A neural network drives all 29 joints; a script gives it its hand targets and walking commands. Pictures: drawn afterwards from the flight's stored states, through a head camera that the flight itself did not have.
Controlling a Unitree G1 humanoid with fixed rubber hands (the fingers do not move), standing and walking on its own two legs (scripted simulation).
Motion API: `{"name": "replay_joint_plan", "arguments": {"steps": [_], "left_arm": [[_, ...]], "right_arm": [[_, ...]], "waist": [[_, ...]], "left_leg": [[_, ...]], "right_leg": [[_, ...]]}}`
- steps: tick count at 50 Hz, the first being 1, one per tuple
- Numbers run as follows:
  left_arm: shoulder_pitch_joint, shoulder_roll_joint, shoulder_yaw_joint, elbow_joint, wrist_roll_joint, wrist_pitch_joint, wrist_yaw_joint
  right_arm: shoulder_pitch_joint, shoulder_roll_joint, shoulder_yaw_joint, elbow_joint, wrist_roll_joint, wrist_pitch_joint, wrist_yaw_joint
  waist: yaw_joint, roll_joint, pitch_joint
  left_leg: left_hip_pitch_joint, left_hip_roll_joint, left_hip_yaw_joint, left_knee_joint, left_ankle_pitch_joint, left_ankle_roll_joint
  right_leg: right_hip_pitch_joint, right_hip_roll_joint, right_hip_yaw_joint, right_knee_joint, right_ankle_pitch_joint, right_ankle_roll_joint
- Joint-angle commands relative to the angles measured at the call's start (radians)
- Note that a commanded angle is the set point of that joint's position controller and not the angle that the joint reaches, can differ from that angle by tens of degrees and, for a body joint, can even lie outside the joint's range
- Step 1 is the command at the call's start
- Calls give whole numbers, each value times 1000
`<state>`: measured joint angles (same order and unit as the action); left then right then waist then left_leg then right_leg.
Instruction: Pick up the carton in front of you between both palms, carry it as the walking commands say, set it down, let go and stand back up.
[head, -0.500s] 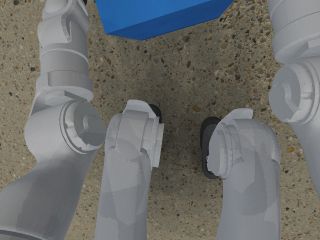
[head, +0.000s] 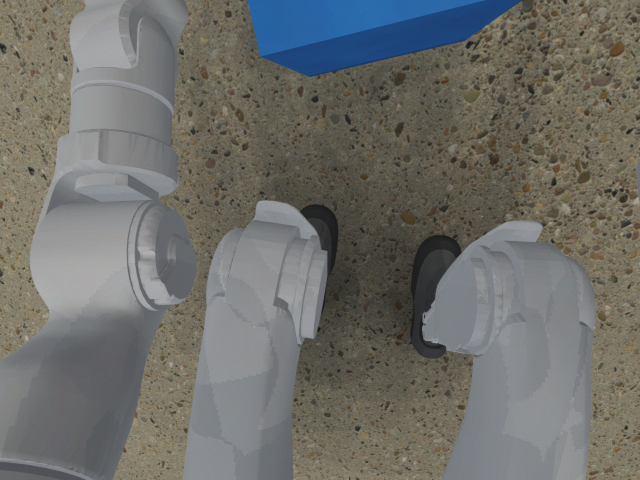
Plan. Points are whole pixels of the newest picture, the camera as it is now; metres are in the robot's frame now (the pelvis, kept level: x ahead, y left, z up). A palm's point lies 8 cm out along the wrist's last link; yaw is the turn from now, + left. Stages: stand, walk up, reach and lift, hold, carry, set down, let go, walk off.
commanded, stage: set down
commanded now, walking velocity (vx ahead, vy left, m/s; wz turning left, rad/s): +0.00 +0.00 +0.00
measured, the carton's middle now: out of the picture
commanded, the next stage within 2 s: let go in 0.86 s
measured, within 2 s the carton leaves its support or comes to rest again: neither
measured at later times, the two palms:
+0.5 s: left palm out of the picture +0.54 +0.22 +0.03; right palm out of the picture +0.63 -0.17 +0.03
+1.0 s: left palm out of the picture +0.53 +0.21 +0.17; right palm out of the picture +0.61 -0.18 +0.17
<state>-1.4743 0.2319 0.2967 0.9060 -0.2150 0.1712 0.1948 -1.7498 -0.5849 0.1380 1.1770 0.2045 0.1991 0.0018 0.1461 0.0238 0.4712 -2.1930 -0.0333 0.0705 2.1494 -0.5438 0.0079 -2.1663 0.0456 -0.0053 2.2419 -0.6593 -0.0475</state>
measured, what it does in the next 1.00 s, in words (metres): rises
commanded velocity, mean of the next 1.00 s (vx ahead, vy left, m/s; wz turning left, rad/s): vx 0.00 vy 0.00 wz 0.00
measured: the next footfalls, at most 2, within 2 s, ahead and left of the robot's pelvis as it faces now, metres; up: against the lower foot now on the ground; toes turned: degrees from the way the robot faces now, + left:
none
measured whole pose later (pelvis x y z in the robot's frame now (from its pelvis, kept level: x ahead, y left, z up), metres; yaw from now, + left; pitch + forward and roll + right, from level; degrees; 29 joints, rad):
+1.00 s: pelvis +0.04 +0.00 +0.27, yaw -2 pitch +46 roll +1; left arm -1.08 0.12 0.43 0.67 0.02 0.24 0.08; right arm -1.38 -0.42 -0.22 1.05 -0.10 0.24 0.08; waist 0.14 -0.03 0.01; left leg -1.59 -0.04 -0.01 1.08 -0.29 -0.01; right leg -1.57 0.08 0.04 1.14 -0.36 -0.03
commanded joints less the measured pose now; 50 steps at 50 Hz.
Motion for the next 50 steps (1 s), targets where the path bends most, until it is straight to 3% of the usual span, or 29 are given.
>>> {"name": "replay_joint_plan", "arguments": {"steps": [1,5,10,18,24,44,50], "left_arm": [[-248,126,-10,-182,-1,30,26],[-189,66,20,-138,44,60,25],[-142,32,70,-143,109,52,3],[-102,62,111,-244,133,78,-10],[-43,72,107,-308,119,105,-24],[136,-1,143,-323,201,73,-80],[332,-10,128,-355,268,29,-135]], "right_arm": [[-343,-136,-74,-135,-38,16,-1],[-266,-114,-131,-54,-94,32,24],[-211,-76,-177,-25,-145,17,51],[-224,-57,-178,-132,-159,45,62],[-191,-51,-194,-218,-172,78,61],[4,13,-325,-183,-274,38,101],[225,103,-397,-253,-333,14,61]], "waist": [[47,-153,-1573],[30,-131,-1374],[36,-136,-1336],[76,-231,-1522],[73,-273,-1636],[48,-201,-1482],[19,-179,-1582]], "left_leg": [[914,-31,-38,-200,493,-30],[795,-34,-41,-271,406,-38],[724,-34,-33,-350,400,-44],[722,-35,5,-497,423,-44],[755,-41,17,-613,485,-45],[1036,-26,-11,-1030,579,-67],[1178,-26,-20,-1124,703,-58]], "right_leg": [[586,5,9,-254,315,2],[481,4,19,-339,247,-8],[484,8,31,-431,273,0],[752,22,31,-570,378,26],[949,32,37,-669,505,40],[1162,26,64,-1102,626,47],[1332,26,71,-1202,828,59]]}}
